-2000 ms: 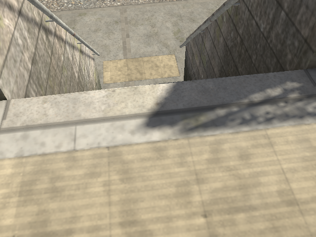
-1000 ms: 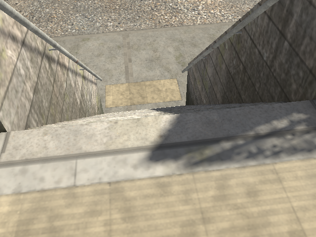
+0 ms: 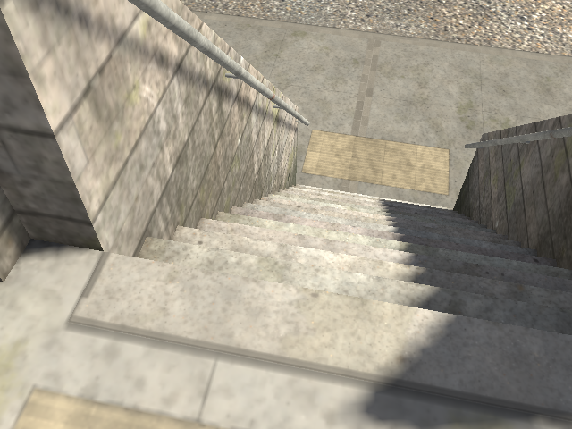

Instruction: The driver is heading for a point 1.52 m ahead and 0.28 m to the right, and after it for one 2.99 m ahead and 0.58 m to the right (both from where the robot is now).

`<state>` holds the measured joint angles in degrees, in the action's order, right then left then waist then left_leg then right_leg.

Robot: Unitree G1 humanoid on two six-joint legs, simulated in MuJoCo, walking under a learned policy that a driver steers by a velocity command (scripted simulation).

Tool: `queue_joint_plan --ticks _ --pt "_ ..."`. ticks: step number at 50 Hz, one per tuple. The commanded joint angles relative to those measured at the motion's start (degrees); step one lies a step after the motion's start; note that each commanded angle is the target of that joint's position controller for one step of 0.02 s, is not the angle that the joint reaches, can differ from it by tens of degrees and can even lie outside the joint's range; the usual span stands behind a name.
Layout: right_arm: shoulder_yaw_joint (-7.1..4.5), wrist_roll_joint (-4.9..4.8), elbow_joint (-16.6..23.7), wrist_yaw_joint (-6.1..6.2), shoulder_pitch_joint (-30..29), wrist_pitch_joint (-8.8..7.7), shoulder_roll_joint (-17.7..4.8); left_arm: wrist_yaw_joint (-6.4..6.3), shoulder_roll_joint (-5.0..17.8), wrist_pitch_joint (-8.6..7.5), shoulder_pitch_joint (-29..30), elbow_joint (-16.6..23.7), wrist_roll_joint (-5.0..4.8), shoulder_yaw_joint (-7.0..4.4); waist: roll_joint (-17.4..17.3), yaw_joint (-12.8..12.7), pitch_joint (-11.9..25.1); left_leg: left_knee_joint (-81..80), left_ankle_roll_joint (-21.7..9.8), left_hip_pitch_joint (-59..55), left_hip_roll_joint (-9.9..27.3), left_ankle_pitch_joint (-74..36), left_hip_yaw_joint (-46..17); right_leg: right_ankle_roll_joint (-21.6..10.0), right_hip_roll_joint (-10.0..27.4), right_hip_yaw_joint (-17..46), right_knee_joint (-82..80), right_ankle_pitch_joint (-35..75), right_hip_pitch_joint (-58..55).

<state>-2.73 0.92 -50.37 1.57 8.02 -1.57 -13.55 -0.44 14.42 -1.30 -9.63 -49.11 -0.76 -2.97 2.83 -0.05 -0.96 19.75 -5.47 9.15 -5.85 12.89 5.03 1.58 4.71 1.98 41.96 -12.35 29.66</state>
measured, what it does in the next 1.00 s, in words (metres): walks ahead, turning right: right foot, then left foot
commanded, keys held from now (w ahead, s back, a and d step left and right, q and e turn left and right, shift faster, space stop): e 0.44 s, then no key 0.56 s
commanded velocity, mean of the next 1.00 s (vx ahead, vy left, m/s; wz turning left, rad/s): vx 0.02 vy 0.00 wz -0.33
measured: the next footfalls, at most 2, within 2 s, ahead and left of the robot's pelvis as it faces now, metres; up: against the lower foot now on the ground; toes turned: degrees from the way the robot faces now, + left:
right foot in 0.12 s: +0.09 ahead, -0.13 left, +0.00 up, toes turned -6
left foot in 0.64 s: +0.17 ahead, +0.10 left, +0.00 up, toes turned -18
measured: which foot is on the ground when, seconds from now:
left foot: down 0.00-0.12, up 0.14-0.62, down 0.64-1.00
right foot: up 0.00-0.10, down 0.12-0.66, up 0.68-0.88, down 0.90-1.00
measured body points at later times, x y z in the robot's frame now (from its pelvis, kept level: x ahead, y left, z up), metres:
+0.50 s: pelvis +0.08 -0.04 +0.01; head +0.11 -0.06 +0.45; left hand +0.30 +0.19 -0.08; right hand +0.10 -0.35 -0.11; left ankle +0.10 +0.12 -0.70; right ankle +0.05 -0.13 -0.74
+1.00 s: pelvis +0.11 +0.02 -0.01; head +0.13 +0.02 +0.44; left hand +0.29 +0.24 -0.13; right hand +0.21 -0.27 -0.09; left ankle +0.13 +0.11 -0.74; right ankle +0.02 -0.11 -0.74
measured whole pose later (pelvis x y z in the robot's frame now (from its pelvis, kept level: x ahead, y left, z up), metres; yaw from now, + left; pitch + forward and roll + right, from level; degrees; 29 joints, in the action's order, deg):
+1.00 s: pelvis +0.11 +0.02 -0.01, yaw -21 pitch +1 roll +0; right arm -0.9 -0.4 -39.6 -6.4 5.8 -5.1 -15.2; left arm 2.1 16.8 -3.7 -14.3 -45.0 -0.4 -1.5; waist 0.9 -2.3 -1.4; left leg 35.0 -2.3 16.2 -0.5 19.0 3.3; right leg 3.5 3.0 1.2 33.1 -21.2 12.9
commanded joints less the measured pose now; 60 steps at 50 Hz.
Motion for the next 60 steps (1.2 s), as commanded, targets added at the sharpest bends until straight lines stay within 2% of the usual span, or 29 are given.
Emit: queue_joint_plan --ticks 1,5,6,7,8,9,10,11,12,13,15,16,21,29,32,33,34,35,36,38,39,41,43,45,46,47,48,51,60 --pt "-2.58 -0.83 2.7 1.40 2.5 1.45 -9.9 0.80 6.0 -0.49 4.4 6.2 -0.09 -1.49 -7.2 1.9 3.3 1.5 -8.6 -11.5 22.8 -35.5 -10.7 -0.5 -0.4 -1.0 0.8 -7.6 6.6" --pt "-3.17 -2.20 4.9 2.48 0.3 3.19 -11.5 2.50 5.3 -0.76 0.2 5.9 -0.66 -1.70 -7.1 -1.1 5.9 11.3 -4.5 -10.9 20.3 -43.9 -6.6 -3.4 -4.6 -5.7 -13.2 -0.5 -4.9" --pt "-3.26 -2.29 5.0 2.47 1.1 2.90 -11.4 2.31 8.0 -0.94 -3.0 5.6 -0.20 -2.73 -5.0 -2.8 8.1 18.6 -0.9 -6.2 16.7 -40.8 -3.4 -5.7 -4.1 -2.5 -18.9 12.1 -14.0" --pt "-2.65 -0.33 7.2 2.00 0.2 2.11 -9.5 1.36 14.4 -0.83 -6.4 6.1 0.58 -4.46 5.0 -2.9 11.9 33.4 3.8 7.6 10.8 -19.5 0.7 -11.0 6.8 13.3 -18.4 38.4 -26.8" --pt "-1.74 1.47 9.4 1.22 -1.4 1.12 -6.3 1.19 17.8 -0.77 -8.7 6.3 1.86 -4.91 14.8 -2.6 15.5 46.8 6.7 25.2 -0.4 25.6 -2.8 -23.6 18.7 30.7 -17.9 59.1 -36.8" --pt "-2.23 0.46 8.2 0.27 -1.3 0.73 -8.2 1.19 12.8 -0.99 -8.1 7.2 1.62 -3.61 5.1 -3.6 17.4 52.7 6.6 27.0 3.3 26.6 -10.9 -23.5 17.5 26.3 -17.5 54.3 -36.7" --pt "-2.56 -1.29 8.0 -0.03 -1.6 0.78 -8.9 0.92 11.7 -1.07 -4.0 8.2 0.99 -3.52 2.7 -2.0 12.3 53.3 6.7 29.6 4.6 21.7 -10.6 -20.1 13.5 19.9 -17.6 48.3 -33.2" --pt "-3.96 2.89 8.2 1.04 6.4 -1.64 -13.0 1.64 8.8 -4.40 -3.1 7.8 4.77 -3.24 3.9 1.3 12.8 49.7 8.2 26.7 6.8 21.5 -11.5 -20.3 10.9 17.9 -22.3 36.8 -30.5" --pt "-3.95 4.22 7.9 1.69 4.1 -2.58 -12.1 1.65 8.7 -5.64 -0.5 7.9 3.54 -3.22 4.9 2.1 7.8 47.5 8.8 25.7 7.9 18.6 -10.6 -19.2 8.4 15.9 -23.8 31.3 -24.9" --pt "-2.91 4.55 8.4 1.73 3.5 -2.79 -9.4 1.81 10.0 -5.62 0.9 8.3 3.11 -3.35 3.6 2.8 6.9 47.9 9.1 22.4 7.5 14.2 -9.3 -18.5 6.6 14.0 -24.8 29.8 -19.8" --pt "-2.30 2.10 7.9 0.85 5.0 -2.22 -8.3 2.86 11.4 -5.56 0.9 9.7 3.80 -3.85 1.4 2.3 7.7 46.3 11.0 21.2 6.2 7.4 -7.2 -18.9 5.1 12.3 -24.3 32.9 -19.7" --pt "-2.19 1.35 7.9 0.32 5.1 -1.76 -8.3 3.37 11.9 -5.58 -0.3 9.9 3.32 -4.14 1.1 1.9 7.6 42.1 12.1 21.4 6.5 5.8 -6.7 -19.0 4.7 12.2 -23.8 33.9 -21.3" --pt "-1.67 1.02 7.3 0.10 4.6 -0.31 -9.4 4.29 13.5 -6.64 -3.5 12.0 2.23 -5.12 2.8 -0.1 6.7 29.7 13.7 19.9 8.5 7.1 -6.7 -19.5 6.4 18.1 -23.0 31.2 -24.6" --pt "0.00 0.52 7.6 -0.76 4.5 -2.42 -9.8 3.15 13.2 -5.31 -1.8 13.2 1.62 -4.36 2.2 -2.3 6.2 15.7 10.1 14.6 8.1 6.7 -5.1 -18.1 7.9 22.8 -20.3 24.0 -23.7" --pt "0.33 -1.51 8.6 -2.28 5.0 -3.71 -9.9 4.17 11.1 -3.71 0.4 11.8 1.49 -2.44 1.4 0.8 6.2 1.3 5.4 0.8 7.3 -13.8 -3.9 -13.8 3.5 22.0 -18.8 18.3 -15.7" --pt "-0.32 -1.08 10.3 -2.30 6.2 -4.42 -13.3 4.07 8.6 -3.28 -2.2 11.8 1.53 -1.54 -3.0 0.9 10.5 1.8 -1.5 -6.2 14.3 -31.3 -9.6 -8.0 -1.8 18.0 -14.2 7.9 -13.4" --pt "-1.40 -0.73 12.1 -2.37 6.2 -5.21 -18.6 3.59 5.3 -3.48 -6.6 13.0 1.99 -0.50 -13.9 -0.9 13.8 -0.9 -15.9 -14.9 27.9 -46.4 -25.4 0.3 -10.1 9.4 -6.4 -13.3 -4.7" --pt "-1.98 0.59 11.0 -2.40 8.9 -5.50 -17.4 2.29 10.2 -3.56 -1.8 13.4 3.38 -2.29 -7.9 2.4 9.7 -0.9 -17.4 -12.5 29.8 -39.1 -27.2 3.4 -8.2 8.0 3.1 -25.0 -0.1" --pt "-2.22 0.40 10.9 -2.73 8.2 -5.88 -17.0 1.11 11.1 -3.26 -0.1 13.5 3.39 -2.67 -7.9 1.7 7.4 -2.0 -14.5 -8.8 27.8 -31.2 -24.5 4.5 -6.7 6.4 10.5 -25.3 0.8" --pt "0.66 -1.86 14.2 -4.72 -2.6 -6.38 -8.5 -0.43 10.8 -2.87 -4.6 10.5 3.19 -2.66 -9.7 -3.4 4.7 -1.0 -7.3 0.1 21.8 -30.2 -17.5 7.2 -3.9 6.7 16.7 -21.0 -3.9" --pt "0.87 -2.43 15.5 -5.47 -6.0 -6.39 -7.8 -0.16 9.4 -2.93 -6.5 9.6 3.36 -2.04 -9.2 -5.1 4.4 0.0 -6.3 3.3 20.5 -33.9 -14.8 8.4 -2.9 5.0 17.5 -18.4 -6.8" --pt "0.25 -2.00 16.6 -6.38 -8.0 -6.33 -9.9 1.59 6.8 -2.97 -9.3 7.9 2.59 -1.07 -6.5 -5.8 5.2 3.4 -4.0 4.7 15.9 -34.9 -8.7 9.9 -1.3 0.6 7.8 -12.8 -11.5" --pt "0.11 -2.87 14.4 -7.77 -2.5 -5.21 -10.0 3.85 3.8 -2.69 -7.9 6.7 0.55 0.49 -3.9 -3.3 4.8 9.7 -1.6 0.2 13.6 -34.0 -8.0 9.3 -0.7 -1.6 -10.5 0.4 -14.5" --pt "-0.41 -1.96 12.3 -9.62 1.7 -3.50 -10.1 3.83 8.0 -3.07 -7.4 7.5 -1.13 -0.32 -7.2 -1.8 6.2 10.7 0.5 -0.4 15.0 -28.8 -12.1 5.8 -1.3 -1.1 -12.6 12.2 -18.4" --pt "-0.45 -2.05 12.8 -9.52 3.0 -3.49 -9.5 3.13 11.4 -3.65 -4.4 9.2 -0.80 -0.77 -5.3 0.3 7.1 10.5 1.3 -1.8 14.1 -22.2 -11.8 2.4 -0.4 0.1 -12.0 16.2 -16.3" --pt "-1.11 -1.51 12.9 -8.60 4.9 -3.81 -11.4 2.67 12.8 -4.00 -0.1 10.2 0.43 -0.92 -4.3 2.8 6.0 10.8 1.7 -2.9 12.1 -19.5 -9.4 -0.3 -0.6 -0.2 -11.1 13.0 -12.6" --pt "-1.99 -1.24 13.3 -7.39 3.5 -3.99 -13.2 2.44 12.8 -3.61 1.7 10.0 0.79 -1.15 -4.0 3.2 5.4 9.8 2.5 -5.7 11.7 -17.6 -8.3 -1.2 -0.8 0.3 -13.0 5.8 -8.7" --pt "-1.38 -1.45 14.9 -7.21 -3.6 -4.59 -11.1 1.98 9.6 -3.36 -0.2 9.4 -0.10 0.08 -5.0 0.0 3.3 9.1 1.1 0.2 12.1 -10.9 -9.0 1.2 -0.9 0.7 -14.7 3.3 -12.4" --pt "-2.02 -1.34 14.3 -6.95 -3.6 -4.93 -11.6 2.39 10.5 -2.71 -2.1 8.5 0.19 0.24 -3.7 -1.1 3.4 8.3 1.5 -0.2 10.4 -10.9 -8.5 1.0 -1.0 -0.7 -16.0 2.4 -14.2"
